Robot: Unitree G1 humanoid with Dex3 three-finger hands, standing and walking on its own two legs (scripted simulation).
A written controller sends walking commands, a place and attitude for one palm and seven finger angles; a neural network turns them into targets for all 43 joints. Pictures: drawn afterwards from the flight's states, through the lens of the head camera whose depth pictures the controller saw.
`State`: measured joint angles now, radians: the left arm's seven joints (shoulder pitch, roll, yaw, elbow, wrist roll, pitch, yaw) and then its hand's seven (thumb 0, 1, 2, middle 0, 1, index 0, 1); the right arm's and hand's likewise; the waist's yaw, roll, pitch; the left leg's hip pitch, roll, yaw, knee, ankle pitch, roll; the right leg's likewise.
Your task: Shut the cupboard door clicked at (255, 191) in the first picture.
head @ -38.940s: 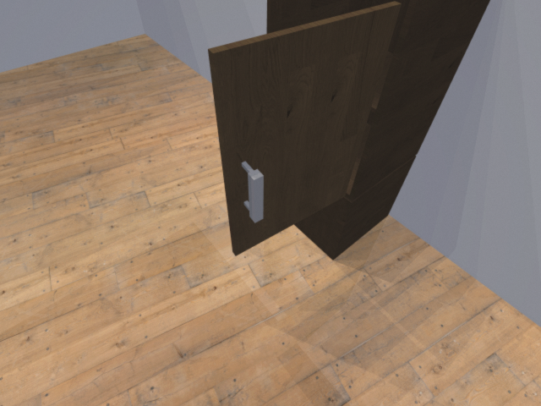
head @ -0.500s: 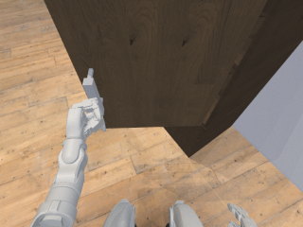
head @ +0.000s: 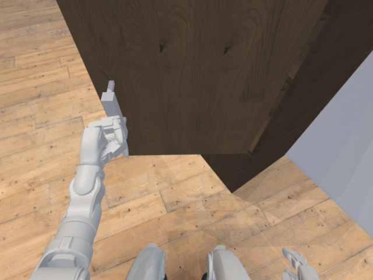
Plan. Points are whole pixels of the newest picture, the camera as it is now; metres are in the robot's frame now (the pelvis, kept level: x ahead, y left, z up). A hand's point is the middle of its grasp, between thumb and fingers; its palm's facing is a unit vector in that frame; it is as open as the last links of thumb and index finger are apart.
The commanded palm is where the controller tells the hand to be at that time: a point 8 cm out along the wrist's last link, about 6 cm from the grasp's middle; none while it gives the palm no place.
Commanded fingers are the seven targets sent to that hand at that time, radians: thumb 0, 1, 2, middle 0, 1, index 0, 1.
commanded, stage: push the door shut along its arc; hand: left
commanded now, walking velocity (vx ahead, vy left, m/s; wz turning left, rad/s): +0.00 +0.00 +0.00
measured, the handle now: (117, 111) +0.48 +0.17 +0.03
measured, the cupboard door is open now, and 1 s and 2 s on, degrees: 57 39 28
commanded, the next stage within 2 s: pull the fist back off the door in 1.70 s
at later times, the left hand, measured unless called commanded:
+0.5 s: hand (131, 114) +0.47 +0.14 +0.04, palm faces -0.13 -0.99 -0.03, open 3.1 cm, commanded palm +0.46 +0.18 +0.04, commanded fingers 0.00 0.90 0.90 -1.30 -1.50 -1.30 -1.50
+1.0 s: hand (142, 97) +0.52 +0.12 +0.04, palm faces -0.26 -0.96 -0.03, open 3.1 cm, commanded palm +0.52 +0.15 +0.04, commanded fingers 0.00 0.90 0.90 -1.30 -1.50 -1.30 -1.50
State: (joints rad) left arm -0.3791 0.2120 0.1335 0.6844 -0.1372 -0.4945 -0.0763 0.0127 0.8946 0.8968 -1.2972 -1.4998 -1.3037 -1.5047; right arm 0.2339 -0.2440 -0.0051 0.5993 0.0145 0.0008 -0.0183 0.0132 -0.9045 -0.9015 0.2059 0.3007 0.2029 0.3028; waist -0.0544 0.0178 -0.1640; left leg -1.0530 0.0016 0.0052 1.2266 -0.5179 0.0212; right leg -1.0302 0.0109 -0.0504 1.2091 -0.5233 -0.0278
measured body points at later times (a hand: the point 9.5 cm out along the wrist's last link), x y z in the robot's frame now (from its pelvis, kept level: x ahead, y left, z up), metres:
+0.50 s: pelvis -0.01 +0.01 -0.02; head +0.12 +0.01 +0.42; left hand +0.47 +0.19 +0.04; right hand +0.03 -0.27 -0.13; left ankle +0.04 +0.11 -0.63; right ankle +0.03 -0.11 -0.63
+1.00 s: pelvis -0.01 +0.01 -0.03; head +0.15 +0.03 +0.40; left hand +0.53 +0.17 +0.04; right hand +0.00 -0.25 -0.14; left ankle +0.04 +0.11 -0.63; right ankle +0.03 -0.11 -0.63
